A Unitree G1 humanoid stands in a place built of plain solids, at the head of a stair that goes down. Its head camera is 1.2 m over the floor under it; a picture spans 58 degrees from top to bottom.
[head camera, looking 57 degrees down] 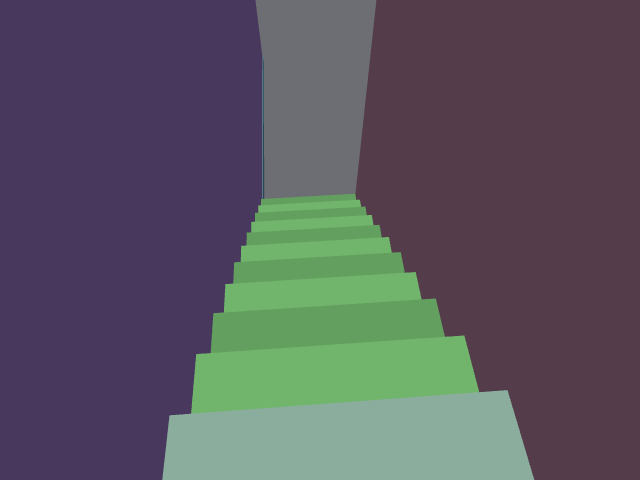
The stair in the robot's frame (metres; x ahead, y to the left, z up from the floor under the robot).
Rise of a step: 0.20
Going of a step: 0.23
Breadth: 0.90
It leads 4 degrees to the left of straight ahead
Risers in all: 11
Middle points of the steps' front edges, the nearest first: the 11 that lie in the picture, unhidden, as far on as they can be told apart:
0.27 -0.06 0.00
0.50 -0.04 -0.20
0.73 -0.02 -0.41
0.96 -0.01 -0.61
1.20 0.01 -0.81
1.43 0.03 -1.02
1.66 0.04 -1.22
1.90 0.06 -1.42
2.13 0.08 -1.63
2.36 0.09 -1.83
2.60 0.11 -2.03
